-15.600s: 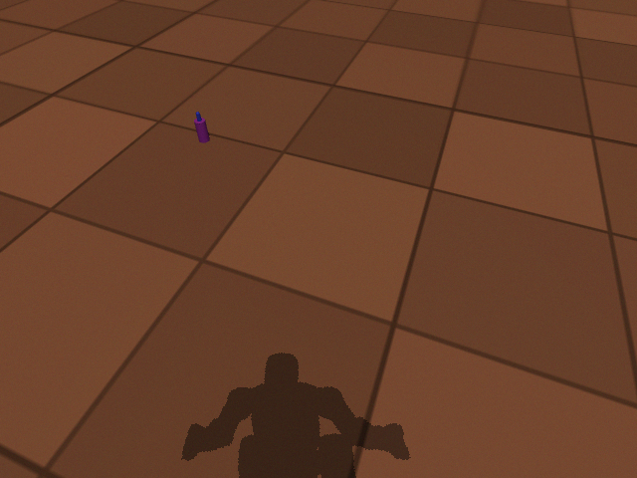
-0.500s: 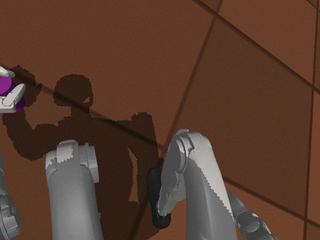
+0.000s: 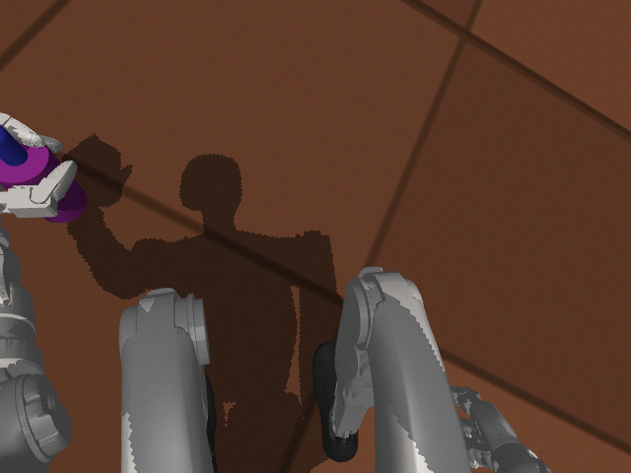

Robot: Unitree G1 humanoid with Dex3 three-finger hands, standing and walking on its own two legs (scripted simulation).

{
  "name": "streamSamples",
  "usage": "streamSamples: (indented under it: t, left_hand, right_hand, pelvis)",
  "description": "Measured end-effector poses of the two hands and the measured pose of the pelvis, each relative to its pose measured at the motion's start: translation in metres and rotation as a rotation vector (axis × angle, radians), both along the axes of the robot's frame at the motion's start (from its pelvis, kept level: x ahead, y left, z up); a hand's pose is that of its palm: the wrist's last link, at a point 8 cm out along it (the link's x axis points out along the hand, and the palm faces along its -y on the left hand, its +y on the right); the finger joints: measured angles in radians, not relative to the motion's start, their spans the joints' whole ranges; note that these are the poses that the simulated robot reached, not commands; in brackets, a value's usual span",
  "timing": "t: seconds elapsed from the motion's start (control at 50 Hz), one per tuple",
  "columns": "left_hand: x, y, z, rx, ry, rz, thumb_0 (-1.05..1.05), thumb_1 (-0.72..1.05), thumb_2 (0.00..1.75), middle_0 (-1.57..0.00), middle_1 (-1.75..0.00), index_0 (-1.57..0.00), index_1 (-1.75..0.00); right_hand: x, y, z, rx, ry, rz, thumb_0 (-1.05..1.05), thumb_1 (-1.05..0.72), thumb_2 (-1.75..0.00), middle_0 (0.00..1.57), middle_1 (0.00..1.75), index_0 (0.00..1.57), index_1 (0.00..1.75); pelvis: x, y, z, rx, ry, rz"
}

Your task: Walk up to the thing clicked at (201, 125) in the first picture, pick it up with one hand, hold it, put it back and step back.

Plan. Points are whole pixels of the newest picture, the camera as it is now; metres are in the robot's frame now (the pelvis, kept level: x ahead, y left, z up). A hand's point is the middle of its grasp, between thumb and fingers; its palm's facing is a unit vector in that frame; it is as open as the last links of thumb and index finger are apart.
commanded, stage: settle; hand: left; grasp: from the side
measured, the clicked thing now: (32, 172) +0.45 +0.29 -0.07
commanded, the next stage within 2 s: lift in 0.66 s
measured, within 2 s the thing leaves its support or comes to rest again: neither
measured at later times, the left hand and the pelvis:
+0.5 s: hand (25, 150) +0.46 +0.28 -0.01, palm faces +0.26 -0.96 -0.05, open 6.6 cm; pelvis +0.00 +0.00 +0.02, yaw +2 degrees
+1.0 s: hand (18, 140) +0.45 +0.27 +0.01, palm faces +0.24 -0.97 -0.06, open 6.6 cm; pelvis +0.00 +0.00 +0.04, yaw +3 degrees
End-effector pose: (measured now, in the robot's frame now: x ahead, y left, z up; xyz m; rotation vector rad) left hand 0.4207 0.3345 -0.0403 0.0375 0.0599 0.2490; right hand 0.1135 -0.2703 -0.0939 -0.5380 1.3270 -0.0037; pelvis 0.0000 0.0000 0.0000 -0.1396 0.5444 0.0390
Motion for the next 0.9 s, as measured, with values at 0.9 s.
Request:
streamSamples:
  t: [0.9]
  left_hand:
    - [0.003, -0.012, 0.048, 0.017, 0.003, 0.012, 0.01, -0.17, 1.11, -0.82, -1.04, -1.09, -1.23]
  right_hand:
    - [-0.007, 0.004, 0.021, 0.042, -0.037, -0.048, 0.00, -0.90, -0.90, 0.20, 0.30, 0.20, 0.30]
  pelvis:
    - [-0.003, -0.001, 0.031, 0.034, 0.028, 0.019]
